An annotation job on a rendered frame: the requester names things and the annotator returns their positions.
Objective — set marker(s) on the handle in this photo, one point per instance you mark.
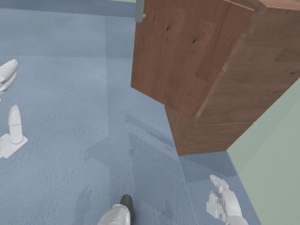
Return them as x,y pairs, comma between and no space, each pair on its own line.
139,11

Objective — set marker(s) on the right robot hand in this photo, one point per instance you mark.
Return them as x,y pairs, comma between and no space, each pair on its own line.
224,205

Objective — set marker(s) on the cupboard door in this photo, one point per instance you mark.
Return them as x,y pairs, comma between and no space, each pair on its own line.
181,46

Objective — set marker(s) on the right robot forearm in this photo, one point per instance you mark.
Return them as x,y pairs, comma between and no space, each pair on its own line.
235,220

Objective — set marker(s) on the robot left thigh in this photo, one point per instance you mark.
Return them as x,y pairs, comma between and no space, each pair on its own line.
115,216

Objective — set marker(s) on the robot left foot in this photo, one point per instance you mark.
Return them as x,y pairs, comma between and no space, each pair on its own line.
126,200

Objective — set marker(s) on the left robot hand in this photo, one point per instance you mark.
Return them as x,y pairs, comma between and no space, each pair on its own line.
10,143

